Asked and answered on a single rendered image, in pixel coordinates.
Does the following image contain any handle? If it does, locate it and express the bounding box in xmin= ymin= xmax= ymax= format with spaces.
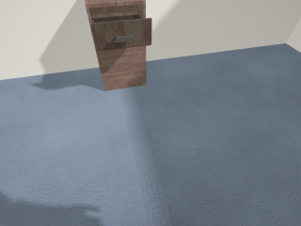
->
xmin=116 ymin=34 xmax=135 ymax=43

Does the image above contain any drawer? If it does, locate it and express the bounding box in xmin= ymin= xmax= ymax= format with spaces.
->
xmin=91 ymin=14 xmax=152 ymax=52

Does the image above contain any cabinet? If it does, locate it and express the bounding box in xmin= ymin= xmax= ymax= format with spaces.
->
xmin=85 ymin=0 xmax=147 ymax=91

